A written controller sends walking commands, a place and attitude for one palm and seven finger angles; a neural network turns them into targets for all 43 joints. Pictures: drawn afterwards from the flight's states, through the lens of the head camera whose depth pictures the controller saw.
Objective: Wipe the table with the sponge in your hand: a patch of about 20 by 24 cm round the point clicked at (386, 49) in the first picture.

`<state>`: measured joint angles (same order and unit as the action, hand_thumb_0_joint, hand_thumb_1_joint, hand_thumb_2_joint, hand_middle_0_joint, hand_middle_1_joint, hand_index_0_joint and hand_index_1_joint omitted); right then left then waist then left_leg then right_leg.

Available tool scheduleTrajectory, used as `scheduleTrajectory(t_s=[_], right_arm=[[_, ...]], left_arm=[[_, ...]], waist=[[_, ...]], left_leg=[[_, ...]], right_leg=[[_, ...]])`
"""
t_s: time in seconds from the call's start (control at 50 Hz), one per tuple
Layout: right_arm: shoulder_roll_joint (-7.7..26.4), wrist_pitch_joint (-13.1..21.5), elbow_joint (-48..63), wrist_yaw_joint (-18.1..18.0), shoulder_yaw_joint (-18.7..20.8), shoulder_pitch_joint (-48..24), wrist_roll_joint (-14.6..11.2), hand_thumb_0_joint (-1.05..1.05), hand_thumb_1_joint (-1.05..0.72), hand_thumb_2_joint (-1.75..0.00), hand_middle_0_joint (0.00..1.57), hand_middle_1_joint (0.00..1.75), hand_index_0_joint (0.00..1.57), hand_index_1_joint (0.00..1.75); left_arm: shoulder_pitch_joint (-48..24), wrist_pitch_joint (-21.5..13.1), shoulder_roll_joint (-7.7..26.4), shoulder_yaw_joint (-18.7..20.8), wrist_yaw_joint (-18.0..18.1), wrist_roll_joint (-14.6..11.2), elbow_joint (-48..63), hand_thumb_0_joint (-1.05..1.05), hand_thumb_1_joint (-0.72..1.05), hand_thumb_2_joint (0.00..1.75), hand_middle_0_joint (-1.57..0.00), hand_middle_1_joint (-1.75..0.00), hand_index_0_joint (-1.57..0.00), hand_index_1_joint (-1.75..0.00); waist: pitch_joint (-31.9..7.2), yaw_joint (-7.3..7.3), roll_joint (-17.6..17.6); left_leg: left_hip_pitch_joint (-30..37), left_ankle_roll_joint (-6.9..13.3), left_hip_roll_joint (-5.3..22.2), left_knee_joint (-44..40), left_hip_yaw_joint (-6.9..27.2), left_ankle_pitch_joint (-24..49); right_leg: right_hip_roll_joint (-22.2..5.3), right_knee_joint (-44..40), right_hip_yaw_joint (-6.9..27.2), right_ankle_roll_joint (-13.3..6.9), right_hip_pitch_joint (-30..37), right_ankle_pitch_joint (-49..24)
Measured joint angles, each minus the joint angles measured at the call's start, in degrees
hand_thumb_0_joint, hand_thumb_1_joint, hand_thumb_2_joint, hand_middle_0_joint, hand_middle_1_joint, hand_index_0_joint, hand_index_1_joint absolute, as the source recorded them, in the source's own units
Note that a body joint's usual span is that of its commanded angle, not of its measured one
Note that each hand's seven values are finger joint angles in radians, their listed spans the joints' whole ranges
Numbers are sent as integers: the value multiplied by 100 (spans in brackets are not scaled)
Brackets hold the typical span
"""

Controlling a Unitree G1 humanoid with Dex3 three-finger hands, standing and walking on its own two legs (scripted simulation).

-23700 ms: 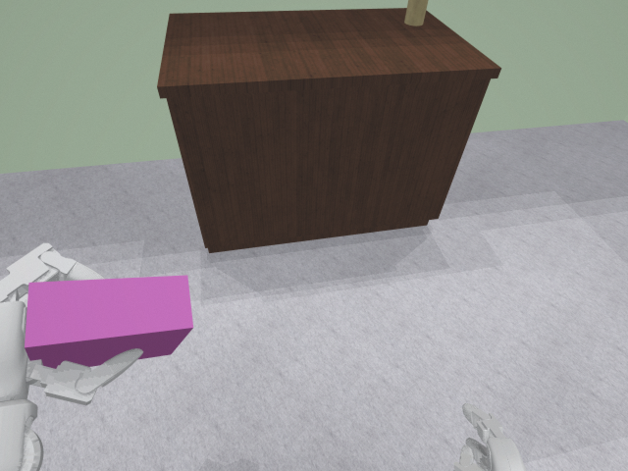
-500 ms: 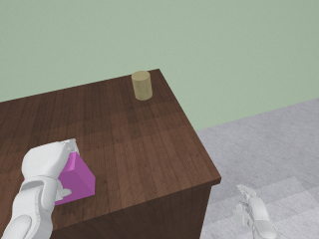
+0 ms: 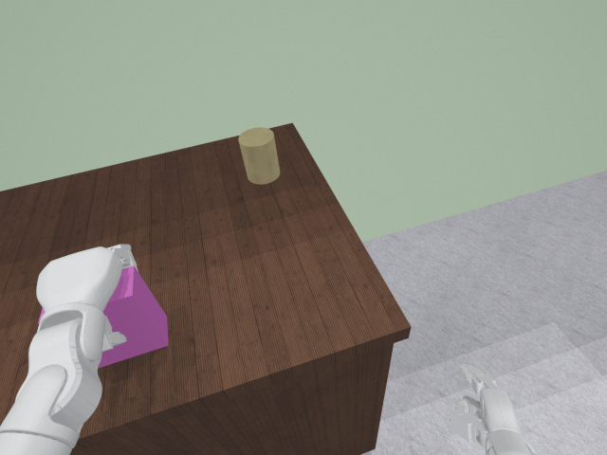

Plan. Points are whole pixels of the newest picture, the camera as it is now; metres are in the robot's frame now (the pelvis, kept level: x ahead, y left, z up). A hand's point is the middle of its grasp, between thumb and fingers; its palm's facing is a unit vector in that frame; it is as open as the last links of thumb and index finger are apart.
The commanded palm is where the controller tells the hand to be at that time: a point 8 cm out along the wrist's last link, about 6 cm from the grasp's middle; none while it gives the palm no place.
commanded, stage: wipe forward along the first lane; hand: left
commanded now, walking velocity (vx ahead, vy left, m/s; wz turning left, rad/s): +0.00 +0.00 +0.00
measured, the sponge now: (118, 327) +0.25 +0.31 +0.04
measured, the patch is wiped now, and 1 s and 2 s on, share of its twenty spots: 0.15 0.35 0.50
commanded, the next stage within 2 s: slide across to the middle lane in 1.28 s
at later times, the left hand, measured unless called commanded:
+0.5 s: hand (110, 272) +0.30 +0.33 +0.09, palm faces -0.07 -0.01 -1.00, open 9.7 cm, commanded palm +0.29 +0.33 +0.12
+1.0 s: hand (113, 246) +0.35 +0.35 +0.09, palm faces -0.11 +0.01 -0.99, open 9.7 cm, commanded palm +0.34 +0.35 +0.12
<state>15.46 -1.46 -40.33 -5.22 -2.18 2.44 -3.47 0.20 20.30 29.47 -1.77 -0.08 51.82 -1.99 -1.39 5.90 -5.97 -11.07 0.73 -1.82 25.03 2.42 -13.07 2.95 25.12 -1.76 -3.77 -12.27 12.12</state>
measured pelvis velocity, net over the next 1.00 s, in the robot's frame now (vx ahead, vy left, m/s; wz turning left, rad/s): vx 0.00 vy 0.00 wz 0.01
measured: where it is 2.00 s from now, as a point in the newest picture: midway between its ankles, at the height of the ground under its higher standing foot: outside the picture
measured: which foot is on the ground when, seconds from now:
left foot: down 0.00-1.00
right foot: down 0.00-1.00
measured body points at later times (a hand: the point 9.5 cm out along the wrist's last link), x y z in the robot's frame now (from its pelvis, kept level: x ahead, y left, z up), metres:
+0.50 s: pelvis +0.00 -0.01 -0.01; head +0.01 -0.05 +0.44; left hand +0.30 +0.33 +0.14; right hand +0.18 -0.26 -0.13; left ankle +0.00 +0.12 -0.74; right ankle +0.02 -0.08 -0.74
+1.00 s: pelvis +0.00 +0.00 -0.01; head +0.03 -0.03 +0.44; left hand +0.35 +0.35 +0.14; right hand +0.14 -0.26 -0.13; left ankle +0.00 +0.12 -0.74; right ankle +0.02 -0.08 -0.74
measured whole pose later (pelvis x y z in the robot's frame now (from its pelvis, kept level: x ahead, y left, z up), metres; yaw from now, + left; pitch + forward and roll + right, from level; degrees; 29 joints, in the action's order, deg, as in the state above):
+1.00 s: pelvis +0.00 +0.00 -0.01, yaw +0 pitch +7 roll +0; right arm 17.2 -3.5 -41.3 -5.1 -0.2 10.3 -5.3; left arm -27.9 5.6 36.5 1.7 0.4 54.5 -39.7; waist -3.9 2.2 -4.2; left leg -22.5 1.0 -1.4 30.0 3.0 -14.2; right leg 3.4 28.3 -2.6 -4.0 -22.7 12.3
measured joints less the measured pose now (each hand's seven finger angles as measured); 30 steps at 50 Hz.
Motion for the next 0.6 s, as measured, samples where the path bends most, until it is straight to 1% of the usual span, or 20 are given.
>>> scheduleTrajectory(t_s=[0.22,0.38,0.46,0.6], right_arm=[[131,-10,-50,-24,86,250,-45,2,-91,-90,20,30,20,30],[192,-31,-73,-15,173,459,-75,2,-91,-90,20,30,20,30],[192,-44,-94,-15,189,535,-100,2,-91,-90,20,30,20,30],[193,-73,-97,-7,203,606,-135,2,-91,-90,20,30,20,30]], left_arm=[[-716,-452,209,209,-164,0,-955,1,-50,107,-81,-136,-81,-136],[-1052,-789,327,333,-124,0,-1516,1,-52,109,-82,-135,-81,-136],[-1270,-899,383,365,-77,-1,-1810,1,-53,110,-82,-135,-81,-136],[-1701,-988,432,289,-20,86,-2341,2,-54,112,-82,-135,-81,-136]], waist=[[-51,-87,42],[-117,-148,35],[-132,-175,54],[-167,-221,49]], left_leg=[[-308,-25,40,187,47,-66],[-553,-10,53,322,46,-111],[-651,-6,55,373,58,-120],[-817,6,46,429,81,-109]], right_leg=[[44,123,-54,-50,-273,37],[59,242,-59,-63,-513,66],[63,283,-73,-71,-604,71],[55,318,-99,-69,-754,56]])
